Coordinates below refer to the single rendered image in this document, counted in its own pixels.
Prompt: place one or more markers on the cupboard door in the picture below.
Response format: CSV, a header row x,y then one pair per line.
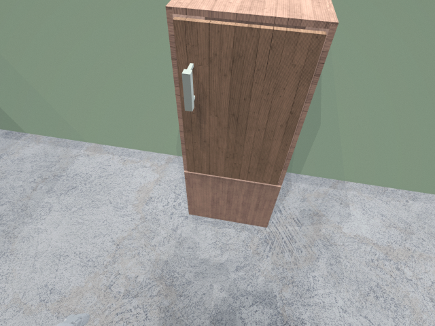
x,y
250,83

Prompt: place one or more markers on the handle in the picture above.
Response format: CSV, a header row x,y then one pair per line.
x,y
187,80

